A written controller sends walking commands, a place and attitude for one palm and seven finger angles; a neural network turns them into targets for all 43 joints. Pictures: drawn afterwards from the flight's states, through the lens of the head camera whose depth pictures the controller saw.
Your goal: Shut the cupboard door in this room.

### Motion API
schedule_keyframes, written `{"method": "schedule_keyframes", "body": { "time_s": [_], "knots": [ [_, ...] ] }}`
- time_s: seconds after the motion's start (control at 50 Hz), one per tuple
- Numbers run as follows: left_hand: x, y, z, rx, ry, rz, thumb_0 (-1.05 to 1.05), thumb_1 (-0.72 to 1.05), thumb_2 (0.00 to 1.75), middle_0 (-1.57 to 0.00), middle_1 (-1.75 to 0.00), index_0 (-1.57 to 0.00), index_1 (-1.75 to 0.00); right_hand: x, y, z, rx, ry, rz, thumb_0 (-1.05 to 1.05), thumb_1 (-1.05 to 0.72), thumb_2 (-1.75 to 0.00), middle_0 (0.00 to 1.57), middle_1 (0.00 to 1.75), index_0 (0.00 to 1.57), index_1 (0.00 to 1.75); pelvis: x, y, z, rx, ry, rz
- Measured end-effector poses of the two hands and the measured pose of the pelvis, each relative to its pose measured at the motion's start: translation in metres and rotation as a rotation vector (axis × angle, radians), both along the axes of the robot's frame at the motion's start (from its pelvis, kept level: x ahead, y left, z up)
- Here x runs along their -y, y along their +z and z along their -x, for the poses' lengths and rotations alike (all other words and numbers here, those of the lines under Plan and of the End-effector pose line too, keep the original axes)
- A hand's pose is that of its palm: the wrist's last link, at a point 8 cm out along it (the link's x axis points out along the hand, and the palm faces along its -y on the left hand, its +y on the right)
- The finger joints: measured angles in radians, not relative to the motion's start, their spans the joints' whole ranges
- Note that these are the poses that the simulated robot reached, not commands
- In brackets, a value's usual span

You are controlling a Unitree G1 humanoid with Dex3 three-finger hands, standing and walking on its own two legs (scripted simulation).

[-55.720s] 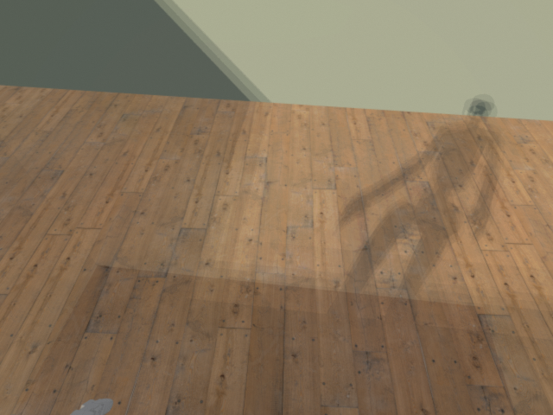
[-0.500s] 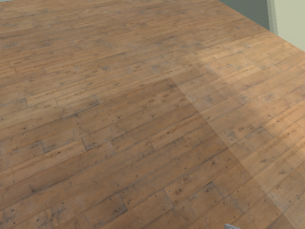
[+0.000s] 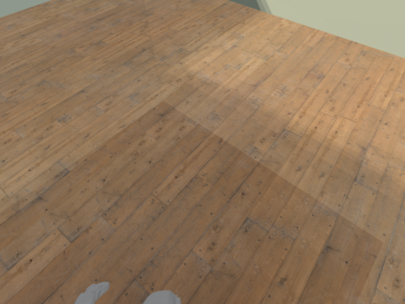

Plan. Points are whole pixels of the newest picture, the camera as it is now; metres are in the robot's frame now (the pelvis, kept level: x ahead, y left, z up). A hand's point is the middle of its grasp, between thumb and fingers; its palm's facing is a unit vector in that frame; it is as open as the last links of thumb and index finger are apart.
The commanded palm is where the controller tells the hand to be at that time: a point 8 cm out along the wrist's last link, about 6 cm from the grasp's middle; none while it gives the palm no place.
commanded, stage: turn to face it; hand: left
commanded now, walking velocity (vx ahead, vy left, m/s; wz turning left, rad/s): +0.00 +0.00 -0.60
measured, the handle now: out of the picture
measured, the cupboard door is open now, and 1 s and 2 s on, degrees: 53 53 53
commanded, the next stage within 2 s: none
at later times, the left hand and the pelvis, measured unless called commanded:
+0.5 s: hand (126, 287) +0.18 +0.19 -0.15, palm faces -0.30 -0.93 -0.22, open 7.4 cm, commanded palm none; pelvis +0.01 +0.02 +0.01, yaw -19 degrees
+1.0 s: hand (145, 267) +0.22 +0.16 -0.17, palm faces -0.54 -0.82 -0.20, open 7.4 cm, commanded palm none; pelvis +0.03 +0.03 +0.01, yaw -36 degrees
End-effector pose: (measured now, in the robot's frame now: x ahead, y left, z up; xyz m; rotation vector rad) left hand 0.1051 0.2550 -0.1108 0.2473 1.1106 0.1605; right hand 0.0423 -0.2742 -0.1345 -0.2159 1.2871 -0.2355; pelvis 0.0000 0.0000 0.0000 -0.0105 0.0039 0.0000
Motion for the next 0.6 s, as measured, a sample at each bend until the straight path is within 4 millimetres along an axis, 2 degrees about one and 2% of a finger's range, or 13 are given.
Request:
{"method": "schedule_keyframes", "body": {
  "time_s": [0.12, 0.24, 0.34, 0.42, 0.5, 0.56, 0.6],
  "knots": [
    [0.004, -0.007, -0.007, -0.051, -0.061, 0.033, 0.00, 0.90, 0.90, -0.20, -0.30, -0.20, -0.30, -0.012, 0.015, -0.006, 0.068, -0.044, -0.001, 0.01, -0.91, -0.90, 0.20, 0.30, 0.20, 0.30, -0.009, 0.005, -0.005, -0.009, -0.068, -0.016],
    [-0.013, -0.029, -0.022, -0.090, -0.103, 0.069, 0.00, 0.90, 0.90, -0.20, -0.30, -0.20, -0.30, -0.038, 0.018, -0.002, 0.123, -0.082, 0.028, 0.00, -0.91, -0.89, 0.20, 0.30, 0.20, 0.30, -0.030, -0.004, -0.012, -0.016, -0.147, 0.004],
    [-0.015, -0.021, -0.041, -0.107, -0.160, 0.072, 0.01, 0.90, 0.90, -0.20, -0.30, -0.20, -0.30, -0.054, 0.027, 0.022, 0.086, -0.133, 0.019, 0.00, -0.91, -0.89, 0.21, 0.30, 0.21, 0.30, -0.033, 0.007, -0.015, -0.011, -0.215, 0.019],
    [-0.006, -0.012, -0.058, -0.101, -0.216, 0.065, 0.01, 0.91, 0.90, -0.20, -0.30, -0.20, -0.30, -0.056, 0.027, 0.044, 0.055, -0.202, 0.003, 0.00, -0.91, -0.89, 0.21, 0.30, 0.21, 0.30, -0.031, 0.012, -0.015, -0.010, -0.268, 0.031],
    [0.016, -0.008, -0.078, -0.079, -0.294, 0.046, 0.01, 0.91, 0.90, -0.19, -0.30, -0.20, -0.30, -0.049, 0.016, 0.069, 0.037, -0.285, -0.019, 0.00, -0.91, -0.89, 0.21, 0.30, 0.21, 0.30, -0.022, 0.008, -0.014, -0.006, -0.326, 0.028],
    [0.035, -0.011, -0.091, -0.037, -0.354, 0.021, 0.01, 0.91, 0.90, -0.20, -0.30, -0.20, -0.30, -0.035, -0.002, 0.088, 0.029, -0.347, -0.035, 0.00, -0.91, -0.89, 0.21, 0.30, 0.21, 0.30, -0.010, -0.005, -0.012, -0.003, -0.366, 0.001],
    [0.044, -0.009, -0.093, -0.028, -0.375, 0.012, 0.00, 0.91, 0.90, -0.20, -0.30, -0.20, -0.30, -0.028, -0.008, 0.097, 0.007, -0.377, -0.032, 0.00, -0.91, -0.89, 0.21, 0.30, 0.21, 0.30, -0.009, -0.007, -0.010, 0.000, -0.383, 0.013]
  ]
}}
